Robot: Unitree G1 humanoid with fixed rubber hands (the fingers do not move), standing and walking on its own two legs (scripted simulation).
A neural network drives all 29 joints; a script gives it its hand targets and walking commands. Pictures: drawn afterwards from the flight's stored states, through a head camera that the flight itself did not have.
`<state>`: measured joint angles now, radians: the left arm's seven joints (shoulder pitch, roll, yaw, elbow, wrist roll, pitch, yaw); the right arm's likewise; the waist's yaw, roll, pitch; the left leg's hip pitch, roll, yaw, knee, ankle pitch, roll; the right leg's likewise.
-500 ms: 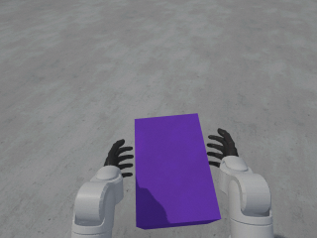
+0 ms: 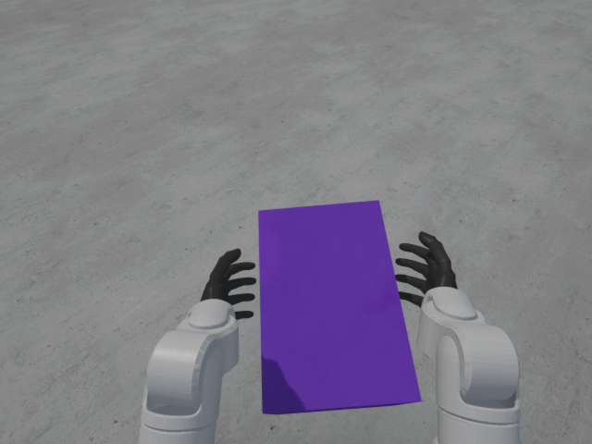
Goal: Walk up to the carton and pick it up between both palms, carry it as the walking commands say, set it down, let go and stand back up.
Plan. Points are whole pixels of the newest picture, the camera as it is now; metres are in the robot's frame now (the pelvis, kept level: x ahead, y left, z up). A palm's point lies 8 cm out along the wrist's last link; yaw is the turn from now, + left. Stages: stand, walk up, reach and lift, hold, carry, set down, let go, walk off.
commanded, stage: carry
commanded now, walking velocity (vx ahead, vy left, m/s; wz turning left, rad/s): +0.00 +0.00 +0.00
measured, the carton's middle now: (327, 309) +0.32 -0.01 +0.01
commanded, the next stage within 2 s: none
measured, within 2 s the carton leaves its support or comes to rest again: neither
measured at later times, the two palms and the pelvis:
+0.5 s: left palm (210, 193) +0.46 +0.17 +0.10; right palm (376, 175) +0.48 -0.08 +0.12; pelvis +0.20 +0.04 +0.01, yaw -1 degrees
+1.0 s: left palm (235, 194) +0.47 +0.13 +0.08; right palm (395, 181) +0.49 -0.12 +0.10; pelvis +0.21 +0.01 +0.01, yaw -2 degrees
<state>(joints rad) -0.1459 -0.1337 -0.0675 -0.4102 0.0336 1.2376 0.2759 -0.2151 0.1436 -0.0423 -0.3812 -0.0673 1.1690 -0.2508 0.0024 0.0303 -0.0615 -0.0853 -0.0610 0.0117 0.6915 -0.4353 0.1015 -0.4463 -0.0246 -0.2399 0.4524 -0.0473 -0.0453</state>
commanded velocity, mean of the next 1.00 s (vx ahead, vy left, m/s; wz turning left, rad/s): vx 0.00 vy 0.00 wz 0.00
